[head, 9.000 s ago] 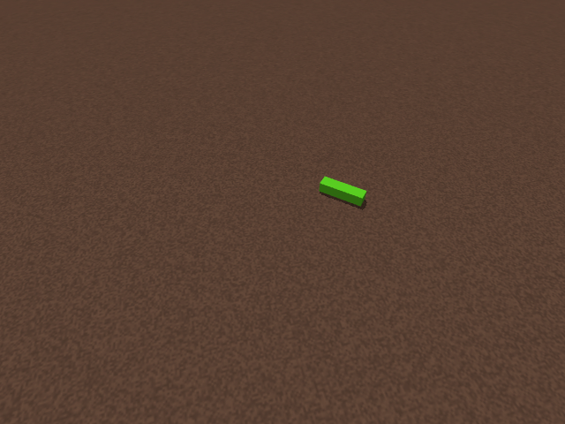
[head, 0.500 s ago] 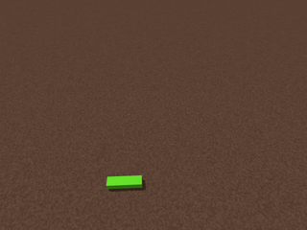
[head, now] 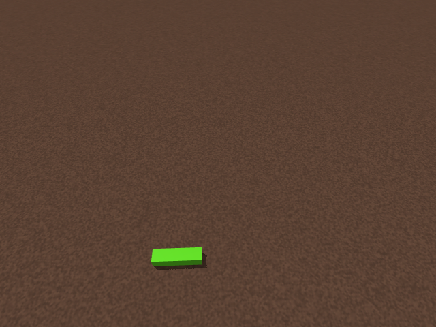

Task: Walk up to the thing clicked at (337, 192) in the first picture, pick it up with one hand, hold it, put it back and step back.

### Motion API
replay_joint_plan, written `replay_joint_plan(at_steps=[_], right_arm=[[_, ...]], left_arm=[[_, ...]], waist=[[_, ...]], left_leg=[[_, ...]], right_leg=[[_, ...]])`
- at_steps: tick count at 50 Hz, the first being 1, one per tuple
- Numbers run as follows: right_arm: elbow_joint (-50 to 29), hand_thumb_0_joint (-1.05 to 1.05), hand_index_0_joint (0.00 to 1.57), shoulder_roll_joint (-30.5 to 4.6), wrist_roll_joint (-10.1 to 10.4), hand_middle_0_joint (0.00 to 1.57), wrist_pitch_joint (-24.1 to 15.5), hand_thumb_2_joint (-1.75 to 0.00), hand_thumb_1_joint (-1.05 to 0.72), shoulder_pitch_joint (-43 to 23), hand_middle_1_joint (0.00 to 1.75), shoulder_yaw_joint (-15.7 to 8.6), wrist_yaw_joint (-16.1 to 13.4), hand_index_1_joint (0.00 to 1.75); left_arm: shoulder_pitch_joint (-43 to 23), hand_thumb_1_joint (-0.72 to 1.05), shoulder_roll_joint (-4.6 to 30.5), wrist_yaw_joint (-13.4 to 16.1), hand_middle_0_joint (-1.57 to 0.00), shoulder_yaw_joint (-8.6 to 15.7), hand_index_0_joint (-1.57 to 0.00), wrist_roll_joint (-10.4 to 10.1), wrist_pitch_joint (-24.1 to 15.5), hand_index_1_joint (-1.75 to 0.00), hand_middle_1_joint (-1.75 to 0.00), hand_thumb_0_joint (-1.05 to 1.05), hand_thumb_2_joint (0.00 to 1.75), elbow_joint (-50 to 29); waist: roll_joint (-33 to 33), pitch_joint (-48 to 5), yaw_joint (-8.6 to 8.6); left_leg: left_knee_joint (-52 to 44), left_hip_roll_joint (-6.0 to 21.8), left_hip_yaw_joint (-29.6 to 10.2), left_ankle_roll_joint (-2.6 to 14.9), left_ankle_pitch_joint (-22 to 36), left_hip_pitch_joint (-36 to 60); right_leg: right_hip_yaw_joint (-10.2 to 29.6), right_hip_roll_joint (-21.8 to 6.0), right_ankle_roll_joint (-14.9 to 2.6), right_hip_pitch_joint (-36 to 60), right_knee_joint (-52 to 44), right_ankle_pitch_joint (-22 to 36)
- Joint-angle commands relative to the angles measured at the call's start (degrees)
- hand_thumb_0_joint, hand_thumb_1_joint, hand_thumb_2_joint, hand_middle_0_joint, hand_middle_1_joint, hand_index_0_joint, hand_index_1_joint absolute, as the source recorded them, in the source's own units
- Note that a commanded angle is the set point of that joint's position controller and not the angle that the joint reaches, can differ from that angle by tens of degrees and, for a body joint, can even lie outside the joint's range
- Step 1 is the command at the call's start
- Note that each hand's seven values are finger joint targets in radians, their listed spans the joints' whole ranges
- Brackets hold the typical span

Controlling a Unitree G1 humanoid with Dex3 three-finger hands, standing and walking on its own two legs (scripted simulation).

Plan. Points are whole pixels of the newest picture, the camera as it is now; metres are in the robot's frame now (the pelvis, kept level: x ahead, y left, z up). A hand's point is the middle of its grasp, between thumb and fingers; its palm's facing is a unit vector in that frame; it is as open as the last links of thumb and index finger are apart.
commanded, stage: stand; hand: left
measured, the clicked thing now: (177, 256) +0.56 +0.20 -0.75
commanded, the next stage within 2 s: walk up in 1.66 s
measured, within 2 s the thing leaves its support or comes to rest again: neither
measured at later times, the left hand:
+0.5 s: hand out of the picture +0.09 +0.25 -0.16, palm faces -0.04 -0.94 -0.34, open 7.4 cm
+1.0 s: hand out of the picture +0.09 +0.25 -0.16, palm faces -0.02 -0.94 -0.34, open 7.4 cm
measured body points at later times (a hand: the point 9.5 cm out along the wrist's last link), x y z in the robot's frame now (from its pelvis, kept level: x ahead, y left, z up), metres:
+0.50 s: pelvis +0.01 +0.00 +0.00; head +0.02 +0.00 +0.45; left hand +0.09 +0.30 -0.13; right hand +0.09 -0.31 -0.13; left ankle +0.03 +0.12 -0.75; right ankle +0.01 -0.14 -0.75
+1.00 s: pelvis +0.02 +0.00 +0.00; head +0.03 +0.00 +0.45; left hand +0.10 +0.30 -0.13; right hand +0.11 -0.31 -0.13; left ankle +0.03 +0.12 -0.75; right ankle +0.01 -0.14 -0.75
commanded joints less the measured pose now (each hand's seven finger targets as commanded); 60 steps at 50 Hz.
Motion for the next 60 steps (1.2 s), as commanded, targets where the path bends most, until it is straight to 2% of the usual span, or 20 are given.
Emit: replay_joint_plan(at_steps=[1,3,4,6,10,14,16,17,20,23,25,28,32,34,36,40,43,47,51,60], right_arm=[[-3.86,0.0,0.2,-12.59,0.23,0.2,-1.33,-0.9,-0.9,-3.0,0.3,-1.95,-0.66,0.3],[-3.85,0.0,0.2,-12.44,0.27,0.2,-1.32,-0.9,-0.9,-2.9,0.3,-1.95,-0.56,0.3],[-3.71,0.0,0.2,-12.37,0.23,0.2,-1.31,-0.9,-0.9,-2.35,0.3,-1.88,-0.57,0.3],[-3.91,0.0,0.2,-12.84,0.22,0.2,-1.31,-0.9,-0.9,-2.97,0.3,-2.04,-0.63,0.3],[-3.83,0.0,0.2,-12.52,0.31,0.2,-1.2,-0.9,-0.9,-2.92,0.3,-1.87,-0.66,0.3],[-4.12,0.0,0.2,-12.43,0.29,0.2,-1.29,-0.9,-0.9,-2.65,0.3,-1.82,-0.61,0.3],[-3.9,0.0,0.2,-12.47,0.22,0.2,-1.27,-0.9,-0.9,-2.44,0.3,-1.71,-0.69,0.3],[-3.96,0.0,0.2,-13.07,0.16,0.2,-1.33,-0.9,-0.9,-2.85,0.3,-1.94,-0.78,0.3],[-4.07,0.0,0.2,-12.18,0.35,0.2,-1.24,-0.9,-0.9,-2.71,0.3,-1.64,-0.71,0.3],[-4.12,0.0,0.2,-12.28,0.27,0.2,-1.23,-0.9,-0.9,-3.1,0.3,-1.61,-0.72,0.3],[-4.17,0.0,0.2,-12.68,0.38,0.2,-1.24,-0.9,-0.9,-3.05,0.3,-1.74,-0.76,0.3],[-4.3,0.0,0.2,-12.74,0.3,0.2,-1.28,-0.9,-0.9,-2.57,0.3,-1.69,-0.79,0.3],[-4.28,0.0,0.2,-12.54,0.28,0.2,-1.33,-0.9,-0.9,-2.46,0.3,-1.58,-0.98,0.3],[-4.4,0.0,0.2,-12.85,0.29,0.2,-1.42,-0.9,-0.9,-3.01,0.3,-1.7,-1.01,0.3],[-4.39,0.0,0.2,-12.73,0.28,0.2,-1.35,-0.9,-0.9,-2.96,0.3,-1.67,-1.07,0.3],[-4.65,0.0,0.2,-12.63,0.25,0.2,-1.33,-0.9,-0.9,-2.93,0.3,-1.75,-1.12,0.3],[-4.55,0.0,0.2,-12.28,0.39,0.2,-1.12,-0.9,-0.9,-2.68,0.3,-1.64,-1.1,0.3],[-4.86,0.0,0.2,-12.68,0.3,0.2,-1.19,-0.9,-0.9,-3.2,0.3,-1.84,-1.07,0.3],[-4.91,0.0,0.2,-12.81,0.3,0.2,-1.22,-0.9,-0.9,-2.95,0.3,-1.84,-1.11,0.3],[-5.02,0.0,0.2,-12.55,0.32,0.2,-1.02,-0.9,-0.9,-2.52,0.3,-1.79,-1.01,0.3]], left_arm=[[-1.72,0.9,12.09,0.75,-0.2,2.07,-0.2,-0.21,-1.18,-0.3,-0.3,0.0,0.9,-3.28],[-1.84,0.9,12.23,0.85,-0.2,1.98,-0.2,-0.13,-1.38,-0.3,-0.3,0.0,0.9,-3.5],[-2.27,0.9,12.34,0.87,-0.2,2.04,-0.2,-0.3,-1.3,-0.3,-0.3,0.0,0.9,-3.58],[-1.68,0.9,12.08,0.86,-0.2,1.94,-0.2,-0.11,-1.36,-0.3,-0.3,0.0,0.9,-3.74],[-1.35,0.9,11.85,0.91,-0.2,1.84,-0.2,-0.24,-1.18,-0.3,-0.3,0.0,0.9,-3.53],[-2.17,0.9,12.44,0.95,-0.2,2.02,-0.2,-0.28,-1.39,-0.3,-0.3,0.0,0.9,-3.96],[-2.06,0.9,12.16,0.95,-0.2,1.93,-0.2,-0.32,-1.24,-0.3,-0.3,0.0,0.9,-3.96],[-1.78,0.9,12.23,0.92,-0.2,2.05,-0.2,-0.32,-1.18,-0.3,-0.3,0.0,0.9,-4.05],[-1.98,0.9,12.33,0.99,-0.2,2.02,-0.2,-0.2,-1.12,-0.3,-0.3,0.0,0.9,-3.84],[-2.08,0.9,12.26,1.0,-0.2,2.09,-0.2,-0.29,-1.1,-0.3,-0.3,0.0,0.9,-3.9],[-1.47,0.9,12.26,0.92,-0.2,2.1,-0.2,-0.16,-1.11,-0.3,-0.3,0.0,0.9,-3.85],[-2.11,0.9,12.4,1.0,-0.2,2.25,-0.2,-0.27,-1.27,-0.3,-0.3,0.0,0.9,-4.08],[-1.93,0.9,12.32,1.02,-0.2,2.32,-0.2,-0.36,-1.07,-0.3,-0.3,0.0,0.9,-3.86],[-1.55,0.9,12.1,0.99,-0.2,2.2,-0.2,-0.26,-1.07,-0.3,-0.3,0.0,0.9,-3.9],[-1.66,0.9,12.03,1.01,-0.2,2.22,-0.2,-0.16,-0.99,-0.3,-0.3,0.0,0.9,-3.84],[-1.94,0.9,12.35,1.12,-0.2,2.4,-0.2,-0.14,-1.04,-0.3,-0.3,0.0,0.9,-4.07],[-1.91,0.9,12.28,1.22,-0.2,2.37,-0.2,-0.25,-0.95,-0.3,-0.3,0.0,0.9,-3.76],[-1.72,0.9,12.15,1.2,-0.2,2.34,-0.2,-0.1,-1.13,-0.3,-0.3,0.0,0.9,-4.03],[-1.85,0.9,12.04,1.13,-0.2,2.35,-0.2,-0.13,-0.98,-0.3,-0.3,0.0,0.9,-4.04],[-1.5,0.9,12.08,1.14,-0.2,2.45,-0.2,-0.08,-1.07,-0.3,-0.3,0.0,0.9,-4.09]], waist=[[1.34,-3.62,-0.17],[0.2,-4.25,-0.32],[0.05,-3.3,-0.48],[0.89,-4.85,-0.24],[0.54,-3.37,-0.13],[0.24,-5.13,-0.47],[0.9,-3.92,-0.31],[1.79,-5.41,0.01],[0.27,-3.81,-0.35],[0.7,-4.0,-0.11],[0.97,-4.11,-0.07],[0.92,-5.65,-0.25],[1.03,-5.34,-0.07],[1.37,-5.97,0.17],[1.3,-5.34,0.08],[1.05,-5.95,-0.14],[0.54,-4.49,-0.17],[0.89,-5.68,-0.01],[1.39,-4.09,-0.14],[1.41,-4.4,-0.18]], left_leg=[[-4.63,6.64,-5.94,1.31,-1.9,2.38],[-3.61,6.58,-5.56,1.21,1.68,3.3],[-4.12,6.56,-5.7,1.04,0.84,2.27],[-3.07,6.73,-5.43,1.29,3.16,3.83],[-3.73,6.58,-5.65,1.07,0.7,2.68],[-2.85,6.67,-5.26,1.13,4.76,3.5],[-3.44,6.55,-5.38,0.89,3.39,2.39],[-3.05,6.81,-5.2,1.21,4.25,3.85],[-3.67,6.55,-5.59,0.86,2.38,2.43],[-3.44,6.71,-5.48,0.97,4.28,2.9],[-3.6,6.64,-5.5,1.1,2.27,3.45],[-2.72,6.74,-5.08,1.26,5.88,4.13],[-3.01,6.81,-5.19,1.15,6.95,3.65],[-2.51,7.0,-5.12,1.09,9.41,5.02],[-2.61,6.95,-5.09,1.12,7.96,4.38],[-2.38,7.0,-4.8,1.16,9.11,5.74],[-3.09,6.87,-5.23,1.01,7.74,4.1],[-2.24,7.15,-5.01,1.2,9.39,5.42],[-3.16,6.75,-4.96,1.01,5.49,4.13],[-3.09,6.67,-5.02,1.29,5.22,4.22]], right_leg=[[3.62,-5.24,-2.82,-2.4,-3.76,0.82],[3.68,-5.5,-2.77,-2.44,-3.79,2.73],[3.62,-5.29,-2.72,-2.55,-3.83,0.91],[3.69,-5.61,-2.8,-1.84,-3.69,4.29],[3.49,-5.23,-2.72,-2.54,-3.98,1.19],[3.51,-5.75,-2.83,-0.73,-3.46,5.43],[3.33,-5.47,-2.68,-1.28,-3.72,3.68],[3.59,-5.68,-2.86,-0.59,-3.48,4.87],[3.26,-5.4,-2.72,-1.19,-3.92,3.41],[3.06,-5.41,-2.77,-0.86,-3.57,4.59],[3.26,-5.46,-2.7,-1.29,-4.08,3.83],[3.44,-6.06,-2.75,0.38,-3.69,7.48],[2.96,-5.84,-2.72,0.84,-3.36,7.61],[2.83,-5.86,-2.75,0.74,-3.23,9.24],[2.78,-5.78,-2.62,0.7,-3.54,8.23],[2.76,-5.9,-2.74,0.63,-3.22,9.95],[2.43,-5.62,-2.68,0.57,-3.57,7.78],[2.49,-5.87,-2.78,0.99,-3.45,9.74],[2.73,-5.69,-2.73,0.1,-4.22,6.55],[2.72,-5.67,-2.86,0.11,-4.39,6.31]])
